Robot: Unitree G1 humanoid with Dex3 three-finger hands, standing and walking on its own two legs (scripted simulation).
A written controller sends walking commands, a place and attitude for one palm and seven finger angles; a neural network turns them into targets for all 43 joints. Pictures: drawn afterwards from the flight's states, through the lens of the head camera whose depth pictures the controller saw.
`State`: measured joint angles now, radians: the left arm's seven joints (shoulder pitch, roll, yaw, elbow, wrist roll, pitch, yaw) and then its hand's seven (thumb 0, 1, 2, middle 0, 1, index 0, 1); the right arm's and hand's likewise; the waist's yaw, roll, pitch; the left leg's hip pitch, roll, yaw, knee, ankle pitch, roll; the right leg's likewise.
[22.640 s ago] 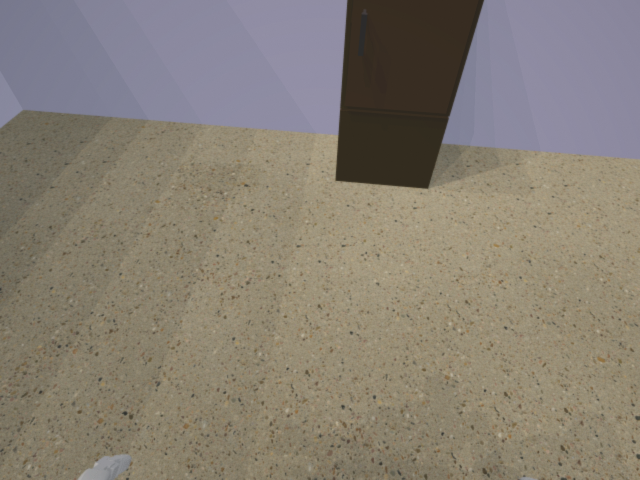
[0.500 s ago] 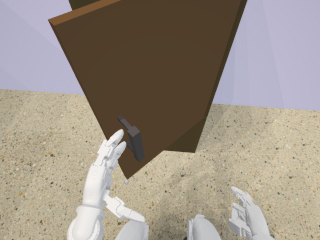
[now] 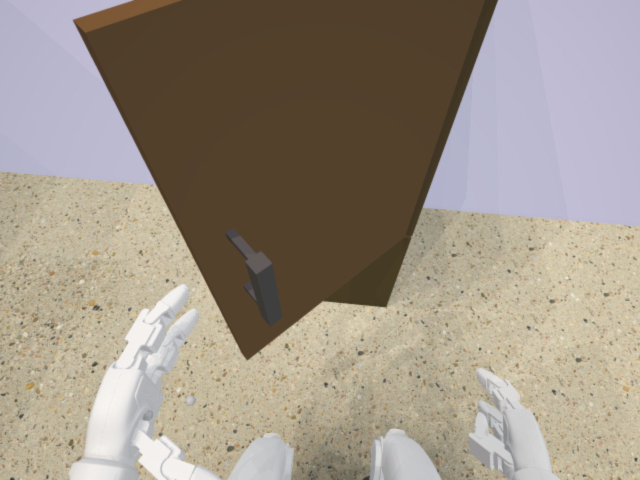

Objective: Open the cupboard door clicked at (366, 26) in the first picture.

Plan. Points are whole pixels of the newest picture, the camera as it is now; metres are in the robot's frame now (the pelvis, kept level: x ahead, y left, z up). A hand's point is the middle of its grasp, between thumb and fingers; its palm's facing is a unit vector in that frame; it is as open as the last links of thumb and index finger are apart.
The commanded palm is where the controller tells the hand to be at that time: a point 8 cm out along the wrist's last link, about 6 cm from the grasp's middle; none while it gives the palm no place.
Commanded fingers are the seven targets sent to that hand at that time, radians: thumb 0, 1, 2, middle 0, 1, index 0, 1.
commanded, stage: slide the hand sideways off the handle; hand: left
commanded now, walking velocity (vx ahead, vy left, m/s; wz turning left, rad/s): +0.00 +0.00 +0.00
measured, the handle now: (255, 280) +0.33 +0.11 +0.06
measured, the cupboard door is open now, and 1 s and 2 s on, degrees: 46 46 46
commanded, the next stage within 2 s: draw the hand back to the body in 0.04 s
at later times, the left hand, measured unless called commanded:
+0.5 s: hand (140, 394) +0.19 +0.17 +0.11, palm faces -0.02 -1.00 -0.08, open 16.4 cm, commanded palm +0.16 +0.24 +0.13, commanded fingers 0.00 -0.50 0.30 -0.15 -0.30 -0.15 -0.30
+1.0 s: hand (5, 339) +0.21 +0.25 +0.19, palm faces +0.33 -0.85 -0.41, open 13.2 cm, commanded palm +0.17 +0.29 +0.22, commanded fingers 0.00 0.34 0.66 -0.18 -0.30 -0.18 -0.30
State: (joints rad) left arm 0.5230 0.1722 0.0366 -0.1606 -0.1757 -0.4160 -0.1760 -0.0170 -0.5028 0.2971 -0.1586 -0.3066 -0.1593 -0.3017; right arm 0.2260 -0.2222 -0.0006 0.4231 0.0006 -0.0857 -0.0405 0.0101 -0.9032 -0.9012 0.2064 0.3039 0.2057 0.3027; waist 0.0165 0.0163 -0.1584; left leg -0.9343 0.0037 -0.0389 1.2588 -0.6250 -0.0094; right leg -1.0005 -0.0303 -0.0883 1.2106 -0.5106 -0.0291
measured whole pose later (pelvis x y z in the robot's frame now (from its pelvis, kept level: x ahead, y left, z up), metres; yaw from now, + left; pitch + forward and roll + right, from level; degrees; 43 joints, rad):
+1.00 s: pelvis +0.03 +0.02 +0.09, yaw +0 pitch +1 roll -1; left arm 0.57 0.32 0.19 -0.38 -0.04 -0.01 0.14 -0.01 0.01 0.51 -0.18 -0.31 -0.17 -0.30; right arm 0.27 -0.22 0.06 0.53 0.01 -0.12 -0.12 0.01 -0.90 -0.90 0.21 0.30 0.21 0.30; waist 0.05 0.07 -0.06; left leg -0.30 -0.01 -0.02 0.71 -0.43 0.02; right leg -0.36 -0.03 -0.07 0.67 -0.33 0.01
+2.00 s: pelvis +0.01 +0.01 +0.11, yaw -1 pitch -2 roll -1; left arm 0.45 0.35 0.40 -0.38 -0.03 -0.14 0.11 0.01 0.89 0.90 -0.21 -0.31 -0.21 -0.30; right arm 0.16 -0.23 0.03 0.61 -0.01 -0.09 -0.07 0.01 -0.90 -0.90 0.21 0.30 0.21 0.30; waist 0.03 0.06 0.04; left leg -0.12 0.01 0.00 0.43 -0.27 0.01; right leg -0.18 0.00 -0.05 0.36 -0.15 0.00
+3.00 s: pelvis -0.11 +0.02 +0.07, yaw +5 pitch -2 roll -1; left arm 0.49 0.45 0.50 -0.54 0.02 -0.25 0.14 0.01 0.88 0.90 -0.22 -0.31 -0.21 -0.30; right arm 0.19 -0.21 -0.01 0.58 -0.01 -0.11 -0.08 0.01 -0.90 -0.90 0.21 0.30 0.21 0.30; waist -0.02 -0.03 0.10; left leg -0.49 0.01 0.04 0.72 -0.21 0.05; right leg -0.46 0.04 0.08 0.72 -0.22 0.03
